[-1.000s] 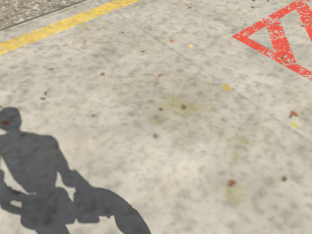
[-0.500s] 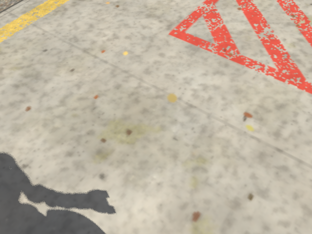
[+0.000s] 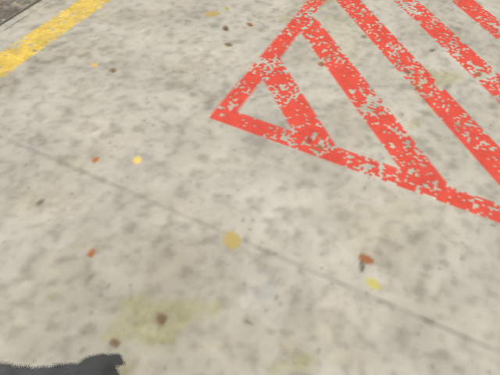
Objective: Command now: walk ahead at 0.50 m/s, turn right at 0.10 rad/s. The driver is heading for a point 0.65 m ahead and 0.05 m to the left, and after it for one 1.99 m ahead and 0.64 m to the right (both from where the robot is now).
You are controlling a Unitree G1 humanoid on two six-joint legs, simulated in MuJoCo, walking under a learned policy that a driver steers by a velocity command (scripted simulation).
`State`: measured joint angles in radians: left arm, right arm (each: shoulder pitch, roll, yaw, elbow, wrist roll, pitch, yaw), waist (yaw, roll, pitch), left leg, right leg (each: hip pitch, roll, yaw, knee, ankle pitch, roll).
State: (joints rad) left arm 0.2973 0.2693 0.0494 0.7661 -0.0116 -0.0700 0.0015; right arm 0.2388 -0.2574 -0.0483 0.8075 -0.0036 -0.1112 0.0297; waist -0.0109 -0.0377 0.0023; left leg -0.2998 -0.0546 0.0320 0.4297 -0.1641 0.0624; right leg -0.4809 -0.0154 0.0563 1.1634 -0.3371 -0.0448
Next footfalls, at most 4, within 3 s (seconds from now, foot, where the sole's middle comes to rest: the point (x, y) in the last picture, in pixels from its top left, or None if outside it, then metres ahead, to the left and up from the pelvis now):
0.38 right None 0.37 -0.15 -0.78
0.92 left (210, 318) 0.65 0.11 -0.78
1.48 right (292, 235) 0.93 -0.14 -0.78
1.96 left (259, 160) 1.26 -0.04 -0.78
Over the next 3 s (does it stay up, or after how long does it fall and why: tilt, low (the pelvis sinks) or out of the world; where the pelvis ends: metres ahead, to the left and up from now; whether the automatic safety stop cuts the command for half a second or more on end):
stays up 1.45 -0.38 -0.01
